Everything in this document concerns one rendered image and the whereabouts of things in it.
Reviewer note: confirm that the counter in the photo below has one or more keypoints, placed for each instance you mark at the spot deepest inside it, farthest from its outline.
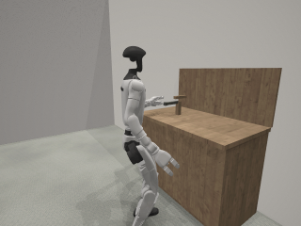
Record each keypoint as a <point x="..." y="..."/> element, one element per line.
<point x="218" y="133"/>

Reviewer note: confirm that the tap lever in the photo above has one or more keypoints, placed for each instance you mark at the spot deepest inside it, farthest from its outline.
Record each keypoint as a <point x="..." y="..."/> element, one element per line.
<point x="170" y="103"/>

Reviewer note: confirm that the left robot forearm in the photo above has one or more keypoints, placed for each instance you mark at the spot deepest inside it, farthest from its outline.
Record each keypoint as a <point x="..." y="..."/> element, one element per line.
<point x="148" y="103"/>

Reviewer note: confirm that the robot left hand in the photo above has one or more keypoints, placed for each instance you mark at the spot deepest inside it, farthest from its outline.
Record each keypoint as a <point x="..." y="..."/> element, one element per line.
<point x="154" y="101"/>

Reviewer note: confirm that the robot right upper arm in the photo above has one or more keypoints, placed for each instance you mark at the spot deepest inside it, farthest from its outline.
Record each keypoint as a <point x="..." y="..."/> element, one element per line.
<point x="135" y="89"/>

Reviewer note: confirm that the left robot shin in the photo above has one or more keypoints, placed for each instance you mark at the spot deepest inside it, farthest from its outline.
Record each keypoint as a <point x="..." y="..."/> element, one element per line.
<point x="144" y="183"/>

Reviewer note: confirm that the robot right hand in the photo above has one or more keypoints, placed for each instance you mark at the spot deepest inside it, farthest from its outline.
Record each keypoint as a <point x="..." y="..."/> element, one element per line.
<point x="162" y="158"/>

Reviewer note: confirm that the robot right thigh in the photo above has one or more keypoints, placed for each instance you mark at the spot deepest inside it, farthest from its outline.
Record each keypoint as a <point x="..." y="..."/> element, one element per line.
<point x="138" y="154"/>

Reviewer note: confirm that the right robot forearm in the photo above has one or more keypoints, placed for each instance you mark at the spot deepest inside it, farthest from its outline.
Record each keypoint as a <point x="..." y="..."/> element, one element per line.
<point x="141" y="136"/>

